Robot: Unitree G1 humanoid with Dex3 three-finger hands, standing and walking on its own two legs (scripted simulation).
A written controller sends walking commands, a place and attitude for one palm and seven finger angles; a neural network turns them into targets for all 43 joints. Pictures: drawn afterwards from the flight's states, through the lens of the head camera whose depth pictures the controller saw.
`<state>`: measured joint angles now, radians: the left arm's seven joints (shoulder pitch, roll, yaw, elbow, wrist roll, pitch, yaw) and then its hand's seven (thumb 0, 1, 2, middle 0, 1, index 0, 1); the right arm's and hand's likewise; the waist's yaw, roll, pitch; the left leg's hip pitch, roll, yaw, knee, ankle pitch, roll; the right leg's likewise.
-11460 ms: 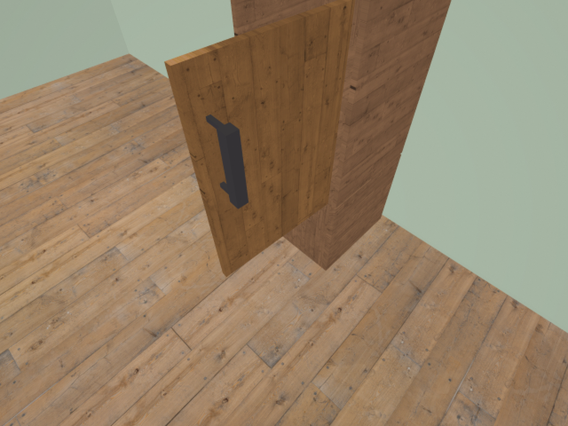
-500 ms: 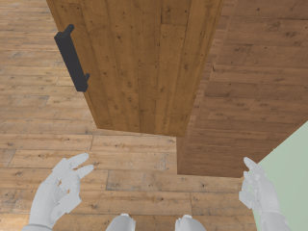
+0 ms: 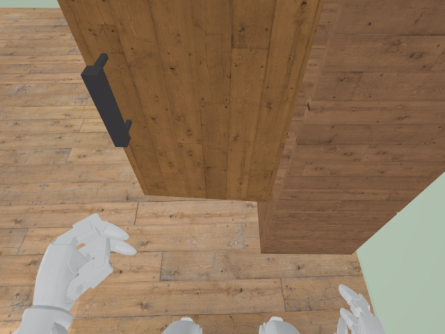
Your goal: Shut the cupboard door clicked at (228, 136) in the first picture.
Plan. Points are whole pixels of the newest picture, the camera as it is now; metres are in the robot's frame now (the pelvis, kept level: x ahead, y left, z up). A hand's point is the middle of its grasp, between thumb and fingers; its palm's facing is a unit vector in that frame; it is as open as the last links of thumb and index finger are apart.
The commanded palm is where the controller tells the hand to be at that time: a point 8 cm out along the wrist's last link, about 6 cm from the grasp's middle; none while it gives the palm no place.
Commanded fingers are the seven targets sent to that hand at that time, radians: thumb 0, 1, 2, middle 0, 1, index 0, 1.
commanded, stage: raise the hand and make a fist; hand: left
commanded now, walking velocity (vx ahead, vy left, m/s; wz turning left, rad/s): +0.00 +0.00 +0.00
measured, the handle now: (113, 103) +0.51 +0.24 +0.12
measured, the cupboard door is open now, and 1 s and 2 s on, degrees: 87 87 87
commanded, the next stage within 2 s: bring the fist close to the handle in 1.00 s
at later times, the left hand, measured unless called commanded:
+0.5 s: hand (95, 236) +0.24 +0.19 +0.11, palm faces +0.00 -1.00 -0.06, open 3.1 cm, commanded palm +0.21 +0.24 +0.12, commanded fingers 0.00 0.90 0.90 -1.30 -1.50 -1.30 -1.50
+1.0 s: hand (104, 231) +0.24 +0.18 +0.12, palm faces +0.01 -1.00 -0.05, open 3.1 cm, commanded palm +0.21 +0.23 +0.13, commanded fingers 0.00 0.90 0.90 -1.30 -1.50 -1.30 -1.50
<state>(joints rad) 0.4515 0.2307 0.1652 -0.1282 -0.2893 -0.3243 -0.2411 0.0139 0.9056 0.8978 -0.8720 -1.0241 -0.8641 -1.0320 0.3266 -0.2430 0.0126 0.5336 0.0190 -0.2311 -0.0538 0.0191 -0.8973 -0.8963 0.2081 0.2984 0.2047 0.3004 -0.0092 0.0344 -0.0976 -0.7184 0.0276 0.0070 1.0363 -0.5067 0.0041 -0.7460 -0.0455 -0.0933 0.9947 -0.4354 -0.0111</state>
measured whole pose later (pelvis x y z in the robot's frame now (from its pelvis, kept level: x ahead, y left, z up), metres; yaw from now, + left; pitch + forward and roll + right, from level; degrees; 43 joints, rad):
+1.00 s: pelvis +0.02 -0.01 +0.03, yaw +0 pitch +5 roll +0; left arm 0.33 0.24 0.19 -0.10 -0.30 -0.20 -0.27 0.01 0.90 0.90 -1.30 -1.49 -1.30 -1.50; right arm 0.27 -0.26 0.03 0.55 0.03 -0.25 -0.07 0.02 -0.90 -0.90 0.21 0.30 0.20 0.30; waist 0.02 0.03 -0.05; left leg -0.46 0.03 0.01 0.80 -0.43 -0.01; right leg -0.50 -0.03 -0.10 0.79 -0.37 -0.02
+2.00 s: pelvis +0.01 +0.00 +0.04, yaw -1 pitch +8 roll +0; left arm -0.38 0.35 0.31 0.61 -0.25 -0.22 -0.31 0.01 0.90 0.90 -1.31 -1.50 -1.30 -1.50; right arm 0.28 -0.27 0.03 0.63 0.03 -0.13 -0.08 0.01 -0.90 -0.90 0.21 0.30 0.20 0.30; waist -0.03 0.02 -0.04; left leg -0.50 0.02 0.03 0.76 -0.40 0.00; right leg -0.55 -0.03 -0.08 0.75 -0.34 -0.01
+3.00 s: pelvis +0.01 +0.00 +0.03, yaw +0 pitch +11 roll -1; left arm -0.70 0.46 0.31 1.00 -0.23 -0.31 -0.42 0.01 0.90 0.90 -1.31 -1.50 -1.33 -1.50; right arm 0.31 -0.29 0.04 0.65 0.04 -0.05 -0.08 0.01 -0.90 -0.90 0.21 0.30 0.20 0.30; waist -0.07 0.02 -0.05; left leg -0.61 0.02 0.01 0.82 -0.40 0.01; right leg -0.64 -0.03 -0.09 0.78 -0.33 -0.01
